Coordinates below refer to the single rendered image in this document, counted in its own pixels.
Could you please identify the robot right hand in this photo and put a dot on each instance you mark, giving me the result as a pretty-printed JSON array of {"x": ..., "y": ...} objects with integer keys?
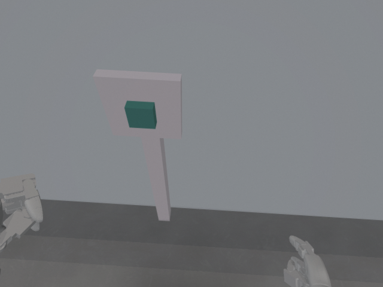
[{"x": 311, "y": 271}]

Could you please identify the robot left hand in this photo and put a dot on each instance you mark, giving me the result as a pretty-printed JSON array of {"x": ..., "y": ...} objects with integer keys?
[{"x": 19, "y": 197}]

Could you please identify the button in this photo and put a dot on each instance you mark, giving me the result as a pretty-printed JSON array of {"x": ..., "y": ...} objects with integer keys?
[{"x": 141, "y": 114}]

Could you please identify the panel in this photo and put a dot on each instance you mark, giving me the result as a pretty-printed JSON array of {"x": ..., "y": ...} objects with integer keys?
[{"x": 115, "y": 88}]

